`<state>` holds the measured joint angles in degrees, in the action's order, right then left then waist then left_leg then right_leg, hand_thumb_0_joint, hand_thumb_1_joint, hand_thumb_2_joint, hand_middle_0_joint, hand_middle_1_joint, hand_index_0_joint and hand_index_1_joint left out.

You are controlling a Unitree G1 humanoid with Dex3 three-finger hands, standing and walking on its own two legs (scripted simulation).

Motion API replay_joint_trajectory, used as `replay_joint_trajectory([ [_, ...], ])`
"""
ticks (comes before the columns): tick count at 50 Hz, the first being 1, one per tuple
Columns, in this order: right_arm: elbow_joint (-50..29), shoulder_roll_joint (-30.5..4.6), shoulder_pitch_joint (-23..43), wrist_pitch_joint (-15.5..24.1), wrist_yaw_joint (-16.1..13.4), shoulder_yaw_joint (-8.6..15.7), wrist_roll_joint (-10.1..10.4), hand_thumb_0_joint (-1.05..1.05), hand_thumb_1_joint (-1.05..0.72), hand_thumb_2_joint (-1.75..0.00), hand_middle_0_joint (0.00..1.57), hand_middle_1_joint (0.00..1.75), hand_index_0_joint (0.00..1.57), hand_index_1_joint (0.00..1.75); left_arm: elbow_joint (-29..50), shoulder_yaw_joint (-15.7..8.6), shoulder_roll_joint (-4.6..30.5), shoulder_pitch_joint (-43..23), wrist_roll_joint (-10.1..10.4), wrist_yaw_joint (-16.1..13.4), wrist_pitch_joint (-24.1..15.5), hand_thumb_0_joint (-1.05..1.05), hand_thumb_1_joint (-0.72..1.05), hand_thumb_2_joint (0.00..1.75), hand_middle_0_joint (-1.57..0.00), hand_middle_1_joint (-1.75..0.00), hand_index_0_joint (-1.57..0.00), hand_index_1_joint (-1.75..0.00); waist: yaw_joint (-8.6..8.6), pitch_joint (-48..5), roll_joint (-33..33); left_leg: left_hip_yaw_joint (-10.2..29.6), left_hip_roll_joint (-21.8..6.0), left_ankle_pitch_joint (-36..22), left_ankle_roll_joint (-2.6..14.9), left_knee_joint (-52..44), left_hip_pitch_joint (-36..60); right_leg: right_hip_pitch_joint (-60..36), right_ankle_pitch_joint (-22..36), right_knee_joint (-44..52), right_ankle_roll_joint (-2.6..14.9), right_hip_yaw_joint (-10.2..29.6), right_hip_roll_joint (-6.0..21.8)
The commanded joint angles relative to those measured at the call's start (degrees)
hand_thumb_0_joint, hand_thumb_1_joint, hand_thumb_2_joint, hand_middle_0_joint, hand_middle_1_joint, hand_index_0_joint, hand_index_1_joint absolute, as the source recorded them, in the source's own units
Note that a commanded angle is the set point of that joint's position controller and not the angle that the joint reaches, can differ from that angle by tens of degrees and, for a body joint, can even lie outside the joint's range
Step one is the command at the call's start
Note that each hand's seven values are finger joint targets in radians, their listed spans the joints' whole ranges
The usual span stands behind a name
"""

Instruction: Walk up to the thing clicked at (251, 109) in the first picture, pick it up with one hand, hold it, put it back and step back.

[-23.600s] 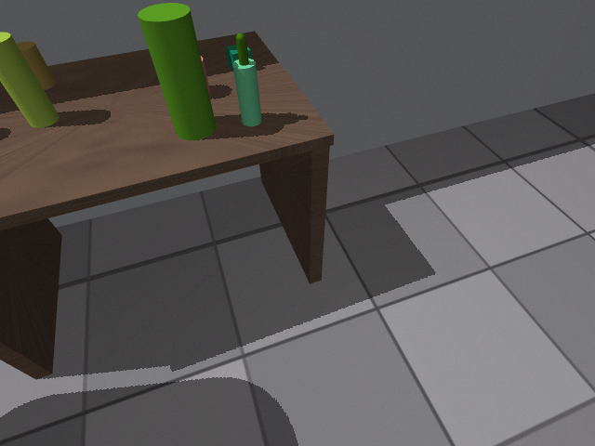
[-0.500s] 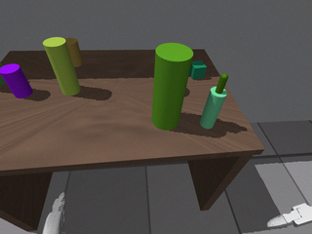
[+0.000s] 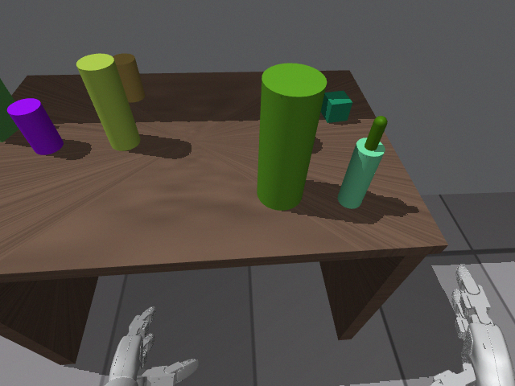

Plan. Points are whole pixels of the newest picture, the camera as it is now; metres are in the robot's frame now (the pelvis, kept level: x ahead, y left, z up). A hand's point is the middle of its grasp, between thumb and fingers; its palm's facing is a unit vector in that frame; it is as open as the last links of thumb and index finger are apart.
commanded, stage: home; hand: right
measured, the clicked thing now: (363, 164) +0.49 -0.19 +0.06
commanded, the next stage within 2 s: none
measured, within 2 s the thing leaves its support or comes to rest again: neither
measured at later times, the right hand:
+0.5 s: hand (372, 349) +0.20 -0.18 -0.10, palm faces +0.07 +0.97 -0.23, open 17.5 cm
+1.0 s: hand out of the picture +0.11 -0.26 -0.14, palm faces -0.05 +0.92 -0.39, open 17.5 cm
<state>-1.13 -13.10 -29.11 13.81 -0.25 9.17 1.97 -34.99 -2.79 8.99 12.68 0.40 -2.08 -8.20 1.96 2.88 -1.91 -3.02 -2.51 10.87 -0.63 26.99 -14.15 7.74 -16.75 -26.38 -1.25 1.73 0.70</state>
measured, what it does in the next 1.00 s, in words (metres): stands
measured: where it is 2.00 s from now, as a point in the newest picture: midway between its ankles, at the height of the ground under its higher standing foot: outside the picture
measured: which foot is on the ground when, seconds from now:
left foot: down 0.00-1.00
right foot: down 0.00-1.00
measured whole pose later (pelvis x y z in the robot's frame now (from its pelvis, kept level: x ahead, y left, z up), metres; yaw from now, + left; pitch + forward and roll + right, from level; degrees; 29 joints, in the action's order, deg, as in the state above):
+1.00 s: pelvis +0.01 +0.00 +0.00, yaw +1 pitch -2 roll +0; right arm 53.6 -20.5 -11.6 1.2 -0.2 -0.1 -1.7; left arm -52.8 -0.7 21.3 12.9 -2.1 0.4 0.2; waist -0.1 0.3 -1.0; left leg -1.8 -2.5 12.6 -0.8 28.6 -14.1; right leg 6.5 -18.1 -26.4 -1.0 0.5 0.6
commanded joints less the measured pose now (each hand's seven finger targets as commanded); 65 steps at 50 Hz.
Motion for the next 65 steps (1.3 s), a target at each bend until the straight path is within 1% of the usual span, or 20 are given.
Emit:
replay_joint_trajectory([
  [1, -4.14, -8.16, 4.03, 1.79, -1.2, 2.18, -0.4, 0.0, 0.55, -0.06, 0.05, 0.05, 0.05, 0.05, 7.3, -3.96, 8.95, -4.23, 0.28, -1.38, -3.0, 0.0, 0.62, 0.75, -0.17, -0.25, -0.17, -0.25, -1.53, -5.7, 1.94, -2.33, 1.15, -4.6, 0.33, -3.88, 5.93, 3.97, 8.75, 5.26, 1.74, -2.66, -1.39],
  [4, 1.73, -6.32, 8.54, 0.2, -1.52, -1.39, -1.03, 0.0, 0.56, -0.05, 0.05, 0.05, 0.05, 0.05, 6.41, -1.73, 7.04, -5.41, 0.21, -1.84, -3.09, 0.0, 0.84, 0.87, -0.19, -0.29, -0.19, -0.29, -2.7, -6.99, 2.12, -1.81, 1.04, -6.48, 0.24, -3.6, 5.65, 3.31, 10.06, 4.64, 1.81, -2.69, -1.3],
  [8, 12.35, -4.24, 13.69, -1.46, -1.94, -5.19, -1.5, 0.0, 0.56, -0.05, 0.05, 0.05, 0.05, 0.05, 5.48, 0.9, 5.14, -8.07, 0.29, -1.96, -2.83, 0.0, 0.89, 0.9, -0.2, -0.3, -0.2, -0.3, -2.52, -6.74, 1.65, -1.54, 1.07, -5.84, 0.47, -3.34, 5.54, 5.75, 9.37, 4.22, 1.62, -2.67, -1.19],
  [13, 20.41, -5.92, 17.12, -3.66, -2.69, -5.67, -1.76, 0.0, 0.57, -0.05, 0.05, 0.05, 0.05, 0.05, 4.27, -0.15, 7.72, -5.74, 0.05, -1.98, -1.8, 0.0, 0.89, 0.9, -0.2, -0.3, -0.2, -0.3, -2.12, -10.43, -1.94, -1.44, 1.48, -11.4, 0.94, -1.83, 7.68, 4.34, 16.96, 3.38, 0.49, -2.59, -0.66],
  [14, 17.2, -10.17, 19.1, -2.88, -4.59, 1.66, -1.84, 0.0, 0.56, -0.05, 0.05, 0.05, 0.05, 0.05, 1.39, -0.14, 11.08, -3.08, -0.93, -1.72, -0.99, 0.0, 0.9, 0.9, -0.2, -0.3, -0.2, -0.3, 0.15, -10.47, -3.5, -0.94, 1.82, -9.88, 1.56, -1.52, 8.81, 5.21, 15.05, 2.87, 0.24, -2.75, -1.13],
  [15, 23.27, -5.41, 14.8, -3.73, -4.29, -3.7, -2.42, 0.0, 0.55, -0.05, 0.05, 0.05, 0.05, 0.05, 2.45, 0.5, 9.9, -3.92, -0.79, -1.77, -0.69, 0.0, 0.89, 0.9, -0.2, -0.3, -0.2, -0.3, -1.41, -9.35, -1.38, -0.81, 1.87, -10.12, 1.5, -1.64, 8.31, 5.22, 14.85, 2.87, 0.49, -3.21, -1.1],
  [16, 23.81, -2.81, 16.22, -4.23, -3.87, -6.59, -1.98, 0.0, 0.55, -0.05, 0.05, 0.05, 0.05, 0.05, 3.06, 0.81, 9.37, -4.44, -0.72, -1.51, -0.75, 0.0, 0.9, 0.9, -0.2, -0.3, -0.2, -0.3, -2.05, -7.95, 0.14, -1.09, 2.06, -9.2, 1.36, -2.04, 7.8, 6.33, 13.64, 3.13, 0.6, -3.17, -1.02],
  [19, 23.59, -3.94, 17.64, -4.83, -4.89, -5.05, -1.86, 0.0, 0.55, -0.06, 0.05, 0.05, 0.05, 0.05, 3.3, 0.79, 9.62, -4.42, -0.58, -1.27, 0.1, 0.0, 0.9, 0.9, -0.2, -0.3, -0.2, -0.3, -1.35, -9.93, -1.31, -1.1, 2.23, -10.67, 1.67, -1.67, 8.13, 5.29, 16.1, 2.89, 0.27, -3.32, -0.69],
  [22, 23.1, -1.92, 17.26, -5.17, -4.83, -7.41, -1.71, 0.0, 0.56, -0.04, 0.05, 0.05, 0.05, 0.05, 3.94, 0.74, 9.55, -4.33, -0.59, -0.96, 0.71, 0.0, 0.9, 0.9, -0.2, -0.3, -0.2, -0.3, -1.58, -10.24, 0.64, -1.22, 2.33, -13.22, 1.54, -1.11, 8.82, 5.04, 18.18, 2.47, 0.35, -3.27, -0.53],
  [24, 23.59, -2.6, 17.26, -5.55, -5.07, -6.32, -1.72, 0.0, 0.56, -0.05, 0.05, 0.05, 0.05, 0.05, 3.78, 0.53, 9.81, -3.65, -0.57, -0.84, 1.54, 0.0, 0.9, 0.9, -0.2, -0.3, -0.2, -0.3, -1.33, -10.61, 0.68, -1.21, 2.43, -14.89, 1.73, -0.62, 8.81, 4.99, 20.77, 2.06, 0.12, -3.23, -0.35],
  [29, 24.14, -2.61, 19.68, -6.12, -5.11, -6.65, -1.57, 0.0, 0.56, -0.05, 0.05, 0.05, 0.05, 0.05, 4.32, 0.47, 9.97, -3.99, -0.23, -0.71, 2.69, 0.0, 0.9, 0.9, -0.2, -0.3, -0.2, -0.3, -1.63, -7.7, 3.21, -1.22, 2.46, -9.86, 1.26, -1.62, 7.23, 6.32, 14.32, 3.01, 0.79, -3.41, -0.38],
  [33, 23.47, -2.84, 20.15, -6.3, -5.43, -6.89, -1.59, 0.0, 0.57, -0.04, 0.05, 0.05, 0.05, 0.05, 4.13, 0.2, 10.32, -3.53, -0.15, -0.76, 3.32, 0.0, 0.89, 0.9, -0.2, -0.3, -0.2, -0.3, -1.58, -8.26, 1.64, -1.23, 2.64, -10.67, 1.5, -1.03, 6.81, 5.68, 15.96, 2.86, 0.46, -3.32, -0.17],
  [34, 23.17, -3.16, 19.25, -6.46, -5.57, -6.58, -1.58, 0.0, 0.57, -0.04, 0.05, 0.05, 0.05, 0.05, 4.49, 0.21, 10.29, -3.65, -0.15, -0.71, 3.38, 0.0, 0.9, 0.9, -0.2, -0.3, -0.2, -0.3, -1.31, -9.13, 1.88, -1.14, 2.57, -10.61, 1.46, -1.21, 7.64, 5.62, 15.56, 2.87, 0.55, -3.41, -0.31],
  [35, 34.3, -17.21, 15.25, -8.12, -3.75, -3.53, -5.35, 0.0, 0.58, -0.03, 0.05, 0.05, 0.05, 0.05, -1.83, -2.3, 20.55, 0.5, -3.19, 0.07, 4.48, 0.0, 0.9, 0.9, -0.2, -0.3, -0.2, -0.3, -2.07, -11.88, -1.44, 4.27, -4.13, -21.11, 3.14, 4.93, 9.07, 4.76, 24.36, 0.15, 1.75, 1.28, 4.61],
  [37, 36.02, -15.28, 14.51, -9.1, -2.28, -4.22, -4.6, 0.0, 0.56, -0.05, 0.05, 0.05, 0.05, 0.05, -2.63, -1.98, 19.37, 0.69, -2.8, 0.55, 5.35, 0.0, 0.9, 0.9, -0.2, -0.3, -0.2, -0.3, -2.11, -14.91, -0.23, 4.2, -4.72, -27.39, 4.09, 5.25, 8.67, 0.58, 27.79, -1.65, 2.05, 1.45, 4.8],
  [39, 38.32, -13.85, 16.91, -9.26, -1.58, -5.53, -3.86, 0.0, 0.57, -0.04, 0.05, 0.05, 0.05, 0.05, -4.21, -1.17, 18.93, -0.29, -2.3, 1.04, 5.86, 0.0, 0.9, 0.9, -0.2, -0.3, -0.2, -0.3, -2.1, -10.84, 1.4, 4.08, -4.04, -17.95, 3.33, 2.69, 6.47, 3.18, 18.26, 0.73, 1.93, 1.72, 4.35],
  [44, 45.72, -15.86, 20.95, -10.05, -0.6, -6.56, -3.67, 0.0, 0.59, -0.03, 0.05, 0.04, 0.05, 0.04, -9.82, -0.17, 19.94, -2.19, -2.43, 1.85, 6.42, 0.0, 0.9, 0.9, -0.2, -0.3, -0.2, -0.3, -2.26, -2.49, 2.13, 5.46, -4.15, -8.29, 2.82, -1.45, 3.63, 6.67, 6.69, 5.3, 2.75, 2.78, 4.46],
  [47, 49.63, -16.95, 21.74, -10.36, -0.43, -6.85, -3.46, 0.0, 0.57, -0.04, 0.05, 0.05, 0.05, 0.05, -12.78, 0.06, 20.95, -2.73, -2.21, 1.91, 6.57, 0.0, 0.9, 0.9, -0.2, -0.3, -0.2, -0.3, -2.2, -3.97, 1.95, 5.91, -4.36, -9.48, 2.85, -2.16, 4.99, 4.35, 8.25, 6.17, 2.77, 3.06, 4.86],
  [57, 58.99, -20.53, 22.85, -11.49, -0.3, -7.55, -3.08, 0.0, 0.57, -0.04, 0.05, 0.05, 0.05, 0.05, -21.01, 1.14, 23.82, -3.16, -1.6, 1.95, 7.16, 0.0, 0.9, 0.9, -0.2, -0.3, -0.2, -0.3, -1.89, -2.49, 3.04, 7.38, -4.83, -1.29, 2.5, -7.73, 6.56, 2.78, 3.69, 10.17, 2.8, 3.79, 5.21],
  [65, 61.69, -20.7, 22.74, -11.81, -0.34, -7.82, -3.01, 0.0, 0.58, -0.03, 0.05, 0.05, 0.05, 0.05, -24.32, 1.44, 23.71, -2.72, -1.54, 1.92, 7.33, 0.0, 0.9, 0.9, -0.2, -0.3, -0.2, -0.3, -2.03, -1.07, 3.64, 8.17, -4.93, 2.05, 2.46, -10.53, 5.7, 2.82, 2.76, 10.77, 2.59, 3.32, 5.16],
])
